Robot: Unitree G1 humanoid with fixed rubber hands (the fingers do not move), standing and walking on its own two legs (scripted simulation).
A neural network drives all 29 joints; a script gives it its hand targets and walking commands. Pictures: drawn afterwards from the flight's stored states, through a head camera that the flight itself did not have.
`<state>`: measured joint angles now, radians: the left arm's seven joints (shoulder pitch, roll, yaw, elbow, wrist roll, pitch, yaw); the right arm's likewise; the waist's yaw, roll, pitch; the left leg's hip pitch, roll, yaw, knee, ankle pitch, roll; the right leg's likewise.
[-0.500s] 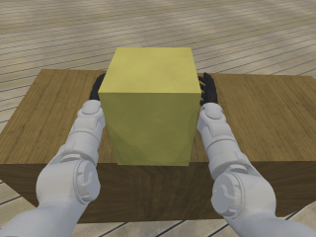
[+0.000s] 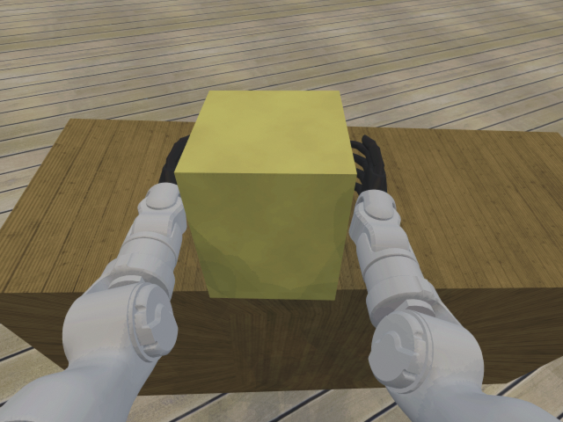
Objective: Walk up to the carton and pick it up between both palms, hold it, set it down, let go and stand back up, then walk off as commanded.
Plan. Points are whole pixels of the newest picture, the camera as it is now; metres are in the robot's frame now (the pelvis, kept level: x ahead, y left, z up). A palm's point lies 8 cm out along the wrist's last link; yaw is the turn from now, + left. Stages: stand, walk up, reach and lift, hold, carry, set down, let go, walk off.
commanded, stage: set down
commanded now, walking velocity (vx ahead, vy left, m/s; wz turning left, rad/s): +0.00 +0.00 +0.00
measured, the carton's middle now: (272, 196) +0.44 +0.02 +0.09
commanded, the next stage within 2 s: none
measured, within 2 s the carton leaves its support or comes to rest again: rests again in 1.98 s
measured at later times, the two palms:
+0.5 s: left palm (177, 193) +0.44 +0.17 +0.09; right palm (369, 205) +0.41 -0.12 +0.10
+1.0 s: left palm (181, 193) +0.44 +0.16 +0.09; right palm (370, 211) +0.41 -0.13 +0.09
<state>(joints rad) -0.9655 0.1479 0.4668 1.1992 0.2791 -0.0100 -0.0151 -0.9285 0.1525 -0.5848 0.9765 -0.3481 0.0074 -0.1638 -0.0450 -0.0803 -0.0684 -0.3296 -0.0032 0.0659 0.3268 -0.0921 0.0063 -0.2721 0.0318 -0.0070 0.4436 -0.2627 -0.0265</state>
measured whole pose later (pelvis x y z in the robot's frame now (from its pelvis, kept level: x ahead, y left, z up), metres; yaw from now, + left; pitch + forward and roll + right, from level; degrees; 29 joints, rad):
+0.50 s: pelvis +0.00 +0.00 +0.00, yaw +0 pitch +5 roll +1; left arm -0.97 0.15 0.49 1.23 0.33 -0.05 -0.03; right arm -0.88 0.19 -0.65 0.97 -0.42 -0.05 -0.16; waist -0.04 -0.09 -0.05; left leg -0.33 0.00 0.07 0.33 -0.09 0.01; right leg -0.27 0.03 -0.01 0.44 -0.26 -0.03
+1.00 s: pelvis +0.00 +0.00 +0.00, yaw +0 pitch +5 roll +1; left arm -0.97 0.13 0.53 1.22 0.38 -0.08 -0.04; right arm -0.86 0.20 -0.69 0.95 -0.45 -0.10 -0.14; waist -0.04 -0.09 -0.03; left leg -0.33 0.00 0.07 0.33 -0.10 0.01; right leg -0.27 0.03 -0.01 0.44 -0.26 -0.03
